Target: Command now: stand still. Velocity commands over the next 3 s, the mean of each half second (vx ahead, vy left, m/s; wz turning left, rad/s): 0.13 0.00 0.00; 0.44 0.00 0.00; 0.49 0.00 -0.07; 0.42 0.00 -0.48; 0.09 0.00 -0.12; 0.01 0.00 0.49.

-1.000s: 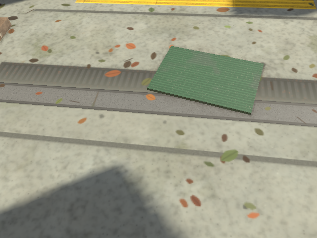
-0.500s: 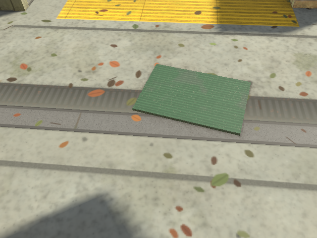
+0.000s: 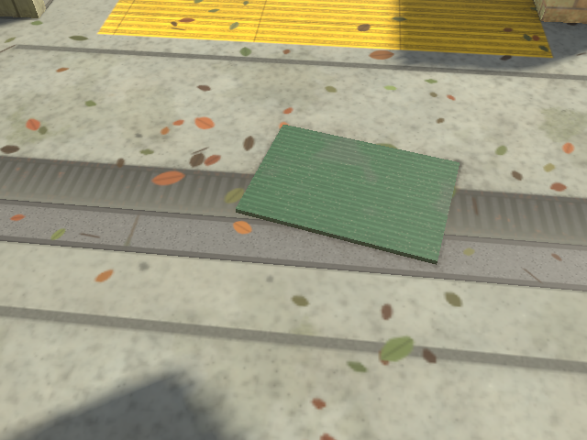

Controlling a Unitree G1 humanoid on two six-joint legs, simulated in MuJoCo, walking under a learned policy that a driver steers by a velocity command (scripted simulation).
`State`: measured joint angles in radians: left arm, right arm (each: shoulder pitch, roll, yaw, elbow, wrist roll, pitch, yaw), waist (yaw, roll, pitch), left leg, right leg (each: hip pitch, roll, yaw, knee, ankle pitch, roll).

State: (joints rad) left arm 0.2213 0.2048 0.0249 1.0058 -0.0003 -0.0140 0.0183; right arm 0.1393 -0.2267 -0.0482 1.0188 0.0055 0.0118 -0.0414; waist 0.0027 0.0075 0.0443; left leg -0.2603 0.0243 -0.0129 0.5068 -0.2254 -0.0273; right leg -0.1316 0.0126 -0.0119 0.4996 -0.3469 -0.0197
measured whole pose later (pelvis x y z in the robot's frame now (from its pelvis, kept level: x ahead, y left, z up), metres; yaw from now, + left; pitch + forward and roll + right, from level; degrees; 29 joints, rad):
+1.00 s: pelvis +0.30 +0.02 -0.02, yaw +0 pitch +2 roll +0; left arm -0.07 0.22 0.04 0.82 -0.03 -0.10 -0.05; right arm 0.47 -0.23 -0.04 1.11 0.00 -0.05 -0.02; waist -0.06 0.00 0.05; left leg 0.15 0.02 0.05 0.40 -0.50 0.01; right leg -0.52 0.00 -0.07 0.54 -0.06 -0.10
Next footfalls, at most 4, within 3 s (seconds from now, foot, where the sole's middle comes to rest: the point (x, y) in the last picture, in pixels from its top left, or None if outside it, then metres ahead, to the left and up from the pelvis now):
0.98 right None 0.48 -0.08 -0.77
1.52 left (246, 327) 0.78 0.16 -0.77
2.02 right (356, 266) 0.97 -0.13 -0.76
2.44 left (274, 259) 1.00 0.10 -0.77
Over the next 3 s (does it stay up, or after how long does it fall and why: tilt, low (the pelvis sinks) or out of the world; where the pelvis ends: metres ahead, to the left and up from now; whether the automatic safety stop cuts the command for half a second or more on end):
stays up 0.91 -0.03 0.01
